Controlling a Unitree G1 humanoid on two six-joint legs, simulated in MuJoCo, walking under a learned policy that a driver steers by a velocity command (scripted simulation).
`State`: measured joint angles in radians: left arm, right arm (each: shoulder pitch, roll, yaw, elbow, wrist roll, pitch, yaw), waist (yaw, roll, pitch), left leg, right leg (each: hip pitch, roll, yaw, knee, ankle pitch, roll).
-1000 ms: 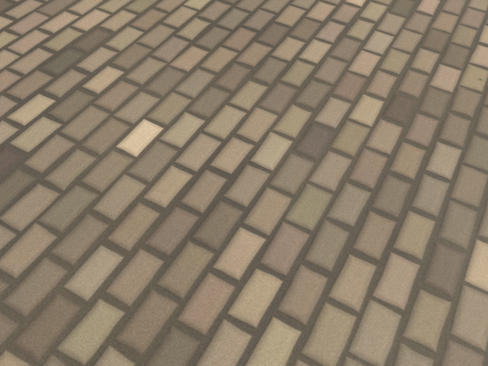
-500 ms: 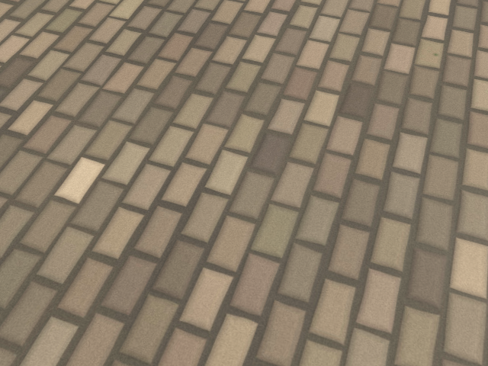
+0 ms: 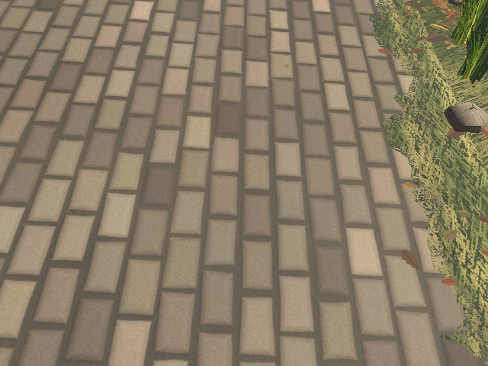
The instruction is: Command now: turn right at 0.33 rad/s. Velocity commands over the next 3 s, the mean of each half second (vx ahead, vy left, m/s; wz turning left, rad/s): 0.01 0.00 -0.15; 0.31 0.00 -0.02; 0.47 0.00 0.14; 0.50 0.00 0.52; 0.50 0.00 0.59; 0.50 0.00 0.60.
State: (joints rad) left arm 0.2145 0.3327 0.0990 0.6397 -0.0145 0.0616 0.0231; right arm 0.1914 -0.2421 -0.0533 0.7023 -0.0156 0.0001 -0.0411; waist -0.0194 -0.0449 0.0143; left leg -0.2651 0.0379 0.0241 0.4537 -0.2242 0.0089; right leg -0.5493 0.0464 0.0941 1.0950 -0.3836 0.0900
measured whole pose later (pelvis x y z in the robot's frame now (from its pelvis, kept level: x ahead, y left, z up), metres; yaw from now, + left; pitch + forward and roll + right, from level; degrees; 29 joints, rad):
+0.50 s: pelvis +0.00 -0.04 -0.01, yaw -3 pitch -1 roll +0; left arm 0.18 0.20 0.02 0.67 0.02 0.01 0.00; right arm 0.22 -0.26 -0.04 0.83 -0.02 -0.01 -0.02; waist -0.03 0.00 0.01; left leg -0.22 0.06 0.01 0.50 -0.26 -0.05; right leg -0.21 0.03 0.02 0.53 -0.30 -0.02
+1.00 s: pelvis +0.13 +0.01 +0.00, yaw -2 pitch +1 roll -1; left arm 0.15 0.28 0.07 0.69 -0.02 -0.06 -0.02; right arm 0.45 -0.22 -0.02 0.89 0.00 -0.08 0.01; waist -0.07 -0.04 0.00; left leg 0.02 -0.03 0.03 0.22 -0.27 0.06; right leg -0.66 -0.08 0.01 0.87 -0.06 -0.01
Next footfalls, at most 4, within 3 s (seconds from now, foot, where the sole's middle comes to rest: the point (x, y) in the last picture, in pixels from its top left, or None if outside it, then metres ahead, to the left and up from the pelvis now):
0.16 right None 0.03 -0.14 -0.78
1.22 right None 0.44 -0.14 -0.78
1.76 left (190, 281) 0.72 0.12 -0.78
2.24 right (223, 193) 1.06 0.03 -0.78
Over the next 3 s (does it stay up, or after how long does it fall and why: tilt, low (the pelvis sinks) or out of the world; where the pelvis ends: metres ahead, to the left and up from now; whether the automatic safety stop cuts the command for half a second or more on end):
stays up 1.14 0.33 0.00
